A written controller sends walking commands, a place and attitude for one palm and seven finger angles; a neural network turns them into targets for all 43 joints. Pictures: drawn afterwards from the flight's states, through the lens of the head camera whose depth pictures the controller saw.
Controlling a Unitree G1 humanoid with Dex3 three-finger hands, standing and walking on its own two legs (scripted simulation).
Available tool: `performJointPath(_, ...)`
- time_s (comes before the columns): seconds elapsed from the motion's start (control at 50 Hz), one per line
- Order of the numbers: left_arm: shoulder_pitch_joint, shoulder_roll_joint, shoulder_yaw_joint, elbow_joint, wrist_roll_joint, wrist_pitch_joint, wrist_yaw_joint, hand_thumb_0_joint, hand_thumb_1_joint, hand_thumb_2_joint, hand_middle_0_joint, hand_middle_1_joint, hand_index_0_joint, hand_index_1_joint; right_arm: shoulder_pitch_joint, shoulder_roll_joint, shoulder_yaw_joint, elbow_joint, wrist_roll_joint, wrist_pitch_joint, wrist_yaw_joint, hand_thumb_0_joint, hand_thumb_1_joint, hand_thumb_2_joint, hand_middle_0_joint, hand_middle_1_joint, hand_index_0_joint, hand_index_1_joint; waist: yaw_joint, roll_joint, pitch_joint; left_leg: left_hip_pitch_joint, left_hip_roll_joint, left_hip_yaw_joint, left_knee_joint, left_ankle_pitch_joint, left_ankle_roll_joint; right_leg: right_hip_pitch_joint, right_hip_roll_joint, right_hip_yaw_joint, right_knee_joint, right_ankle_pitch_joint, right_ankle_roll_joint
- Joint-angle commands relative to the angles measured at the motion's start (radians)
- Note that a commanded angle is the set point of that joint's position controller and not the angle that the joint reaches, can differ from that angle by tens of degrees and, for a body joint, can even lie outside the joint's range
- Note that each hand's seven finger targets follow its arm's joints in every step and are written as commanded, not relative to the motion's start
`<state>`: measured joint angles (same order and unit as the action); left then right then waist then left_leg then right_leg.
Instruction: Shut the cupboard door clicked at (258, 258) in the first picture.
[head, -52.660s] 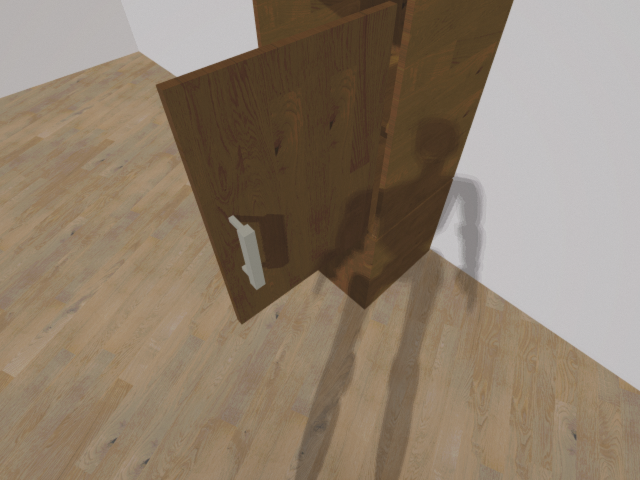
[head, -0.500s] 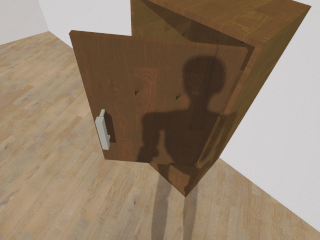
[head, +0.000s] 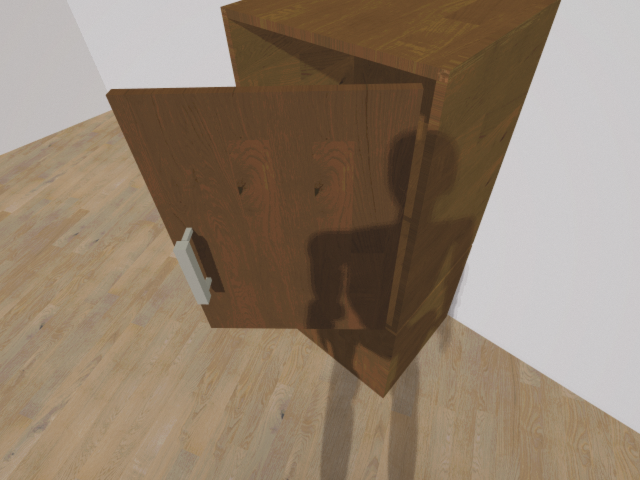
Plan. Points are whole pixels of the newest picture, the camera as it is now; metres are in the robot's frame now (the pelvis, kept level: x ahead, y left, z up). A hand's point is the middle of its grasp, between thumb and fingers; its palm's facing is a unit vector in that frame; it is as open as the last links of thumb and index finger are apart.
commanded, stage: come to a stop and stand still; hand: left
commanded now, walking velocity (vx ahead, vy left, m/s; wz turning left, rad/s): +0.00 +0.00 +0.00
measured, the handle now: (196, 266) +0.50 +0.26 -0.08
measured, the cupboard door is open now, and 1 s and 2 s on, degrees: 40 40 40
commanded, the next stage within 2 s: look again from close up in 1.08 s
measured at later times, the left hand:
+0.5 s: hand out of the picture -0.01 +0.11 -0.17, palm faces +0.02 -0.98 -0.19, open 7.3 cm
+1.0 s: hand out of the picture +0.02 +0.10 -0.17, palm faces +0.04 -0.98 -0.20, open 7.3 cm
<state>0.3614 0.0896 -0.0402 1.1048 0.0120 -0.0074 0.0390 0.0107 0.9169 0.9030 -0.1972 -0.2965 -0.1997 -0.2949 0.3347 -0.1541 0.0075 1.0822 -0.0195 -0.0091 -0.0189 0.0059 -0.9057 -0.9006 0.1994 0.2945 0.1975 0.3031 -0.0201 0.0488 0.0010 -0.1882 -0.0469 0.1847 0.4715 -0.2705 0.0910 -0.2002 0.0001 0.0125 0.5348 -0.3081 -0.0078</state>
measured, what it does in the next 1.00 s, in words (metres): shifts its weight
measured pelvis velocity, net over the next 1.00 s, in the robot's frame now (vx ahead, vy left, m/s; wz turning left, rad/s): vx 0.04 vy -0.07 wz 0.02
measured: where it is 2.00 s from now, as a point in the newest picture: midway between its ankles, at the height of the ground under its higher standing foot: outside the picture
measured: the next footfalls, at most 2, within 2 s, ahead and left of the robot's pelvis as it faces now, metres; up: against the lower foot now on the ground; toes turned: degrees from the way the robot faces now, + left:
none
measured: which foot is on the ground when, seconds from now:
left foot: down 0.00-1.00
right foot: down 0.00-1.00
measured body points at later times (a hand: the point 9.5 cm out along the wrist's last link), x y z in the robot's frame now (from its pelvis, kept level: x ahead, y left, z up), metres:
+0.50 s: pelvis +0.01 -0.04 +0.01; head +0.03 -0.06 +0.45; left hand -0.01 +0.16 -0.15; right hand -0.01 -0.25 -0.16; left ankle +0.00 +0.05 -0.73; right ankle -0.01 -0.12 -0.73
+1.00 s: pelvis +0.04 -0.07 +0.01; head +0.05 -0.08 +0.46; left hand +0.02 +0.15 -0.15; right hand +0.04 -0.28 -0.16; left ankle +0.00 +0.05 -0.73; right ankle -0.01 -0.12 -0.73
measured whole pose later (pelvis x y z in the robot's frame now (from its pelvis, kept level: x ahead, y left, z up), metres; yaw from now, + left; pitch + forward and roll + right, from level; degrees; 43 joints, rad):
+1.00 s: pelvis +0.04 -0.07 +0.01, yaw +1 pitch -1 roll +1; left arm 0.31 0.13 -0.02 1.12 0.01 -0.03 0.05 0.01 0.92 0.90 -0.20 -0.30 -0.20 -0.29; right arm 0.26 -0.14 0.00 1.15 -0.01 -0.01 -0.04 0.01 -0.91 -0.90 0.20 0.29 0.20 0.30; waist 0.00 0.01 0.04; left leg -0.12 0.03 0.13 0.41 -0.27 -0.01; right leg -0.10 0.08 -0.03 0.41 -0.30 -0.10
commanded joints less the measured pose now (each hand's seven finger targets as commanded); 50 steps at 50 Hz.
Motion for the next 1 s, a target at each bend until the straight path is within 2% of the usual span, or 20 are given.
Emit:
performJointPath(0.0,0.036,0.108,0.021,-0.04,0.0,-0.021,0.007,0.0,0.9,0.9,-0.2,-0.3,-0.2,-0.3,0.065,-0.068,-0.006,-0.014,0.006,-0.016,-0.006,0.0,-0.9,-0.9,0.2,0.3,0.2,0.3,-0.004,-0.084,0.135,-0.007,0.149,-0.196,-0.139,-0.068,-0.066,-0.148,-0.088,0.146,-0.161,-0.04,-0.066)
performJointPath(0.24,0.039,0.106,0.022,-0.011,-0.004,-0.032,0.009,0.0,0.9,0.9,-0.2,-0.3,-0.2,-0.3,0.059,-0.048,-0.002,0.041,0.01,-0.021,-0.011,0.0,-0.9,-0.9,0.2,0.3,0.2,0.3,0.002,-0.074,0.109,0.02,0.151,-0.175,-0.118,0.045,-0.075,-0.079,-0.103,0.146,-0.18,0.13,-0.066)
performJointPath(0.3,0.034,0.108,0.023,-0.008,-0.005,-0.031,0.009,0.0,0.9,0.9,-0.2,-0.3,-0.2,-0.3,0.061,-0.046,-0.002,0.051,0.009,-0.021,-0.013,0.0,-0.9,-0.9,0.2,0.3,0.2,0.3,0.003,-0.053,0.099,0.027,0.155,-0.171,-0.124,0.057,-0.079,-0.065,-0.103,0.143,-0.18,0.149,-0.066)
performJointPath(0.36,0.035,0.113,0.023,-0.004,-0.005,-0.033,0.01,0.0,0.9,0.9,-0.2,-0.3,-0.2,-0.3,0.057,-0.043,-0.002,0.058,0.01,-0.021,-0.014,0.0,-0.9,-0.9,0.2,0.3,0.2,0.3,0.006,-0.066,0.089,0.033,0.156,-0.165,-0.114,0.08,-0.081,-0.039,-0.107,0.136,-0.179,0.219,-0.062)
performJointPath(0.46,0.028,0.114,0.025,-0.005,-0.005,-0.031,0.01,0.0,0.9,0.9,-0.2,-0.3,-0.2,-0.3,0.053,-0.042,-0.003,0.061,0.009,-0.018,-0.016,0.0,-0.9,-0.9,0.2,0.3,0.2,0.3,0.006,-0.063,0.098,0.035,0.159,-0.166,-0.12,0.085,-0.083,-0.036,-0.104,0.136,-0.185,0.227,-0.062)
performJointPath(0.54,0.029,0.114,0.028,-0.005,-0.005,-0.033,0.012,0.0,0.9,0.9,-0.2,-0.3,-0.2,-0.3,0.047,-0.045,-0.006,0.064,0.01,-0.022,-0.02,0.0,-0.9,-0.9,0.2,0.3,0.2,0.3,0.008,-0.061,0.066,0.063,0.164,-0.162,-0.109,0.155,-0.082,-0.001,-0.105,0.125,-0.166,0.346,-0.058)
performJointPath(0.66,0.03,0.123,0.033,-0.004,-0.005,-0.033,0.013,0.0,0.9,0.9,-0.2,-0.3,-0.2,-0.3,0.032,-0.048,-0.006,0.062,0.01,-0.022,-0.024,0.0,-0.9,-0.9,0.2,0.3,0.2,0.3,0.013,-0.051,0.053,0.08,0.166,-0.153,-0.104,0.196,-0.086,0.026,-0.11,0.12,-0.16,0.432,-0.053)
performJointPath(0.7,0.029,0.13,0.035,-0.003,-0.005,-0.033,0.013,0.0,0.9,0.9,-0.2,-0.3,-0.2,-0.3,0.027,-0.049,-0.007,0.062,0.01,-0.02,-0.024,0.0,-0.9,-0.9,0.2,0.3,0.2,0.3,0.012,-0.063,0.052,0.081,0.166,-0.151,-0.103,0.184,-0.089,0.033,-0.113,0.12,-0.165,0.447,-0.051)
performJointPath(0.72,0.03,0.128,0.035,-0.003,-0.003,-0.033,0.014,0.0,0.9,0.9,-0.2,-0.3,-0.2,-0.3,0.022,-0.043,-0.008,0.063,0.011,-0.019,-0.024,0.0,-0.9,-0.9,0.2,0.3,0.2,0.3,0.014,-0.074,0.073,0.075,0.165,-0.148,-0.104,0.179,-0.088,0.026,-0.112,0.118,-0.169,0.46,-0.047)
performJointPath(0.8,0.027,0.137,0.037,-0.002,-0.005,-0.032,0.015,0.0,0.9,0.9,-0.2,-0.3,-0.2,-0.3,0.018,-0.052,-0.008,0.06,0.01,-0.015,-0.026,0.0,-0.9,-0.9,0.2,0.3,0.2,0.3,0.013,-0.063,0.068,0.074,0.161,-0.143,-0.103,0.162,-0.093,0.038,-0.116,0.126,-0.179,0.476,-0.038)
performJointPath(0.88,0.035,0.147,0.042,-0.003,-0.006,-0.033,0.017,0.0,0.9,0.9,-0.2,-0.3,-0.2,-0.3,0.016,-0.055,-0.009,0.055,0.011,-0.013,-0.029,0.0,-0.9,-0.9,0.2,0.3,0.2,0.3,0.014,-0.081,0.039,0.076,0.155,-0.133,-0.088,0.163,-0.096,0.079,-0.123,0.129,-0.177,0.582,-0.019)
performJointPath(0.92,0.036,0.147,0.044,-0.004,-0.005,-0.031,0.017,0.0,0.9,0.9,-0.2,-0.3,-0.2,-0.3,0.01,-0.049,-0.01,0.054,0.011,-0.011,-0.029,0.0,-0.9,-0.9,0.2,0.3,0.2,0.3,0.016,-0.084,0.065,0.068,0.155,-0.128,-0.093,0.154,-0.097,0.071,-0.12,0.123,-0.183,0.587,-0.013)
performJointPath(0.98,0.032,0.148,0.043,-0.003,-0.006,-0.029,0.017,0.0,0.9,0.9,-0.2,-0.3,-0.2,-0.3,0.01,-0.054,-0.01,0.054,0.01,-0.009,-0.03,0.0,-0.9,-0.9,0.2,0.3,0.2,0.3,0.013,-0.061,0.064,0.074,0.156,-0.133,-0.096,0.146,-0.099,0.063,-0.119,0.129,-0.191,0.54,-0.014)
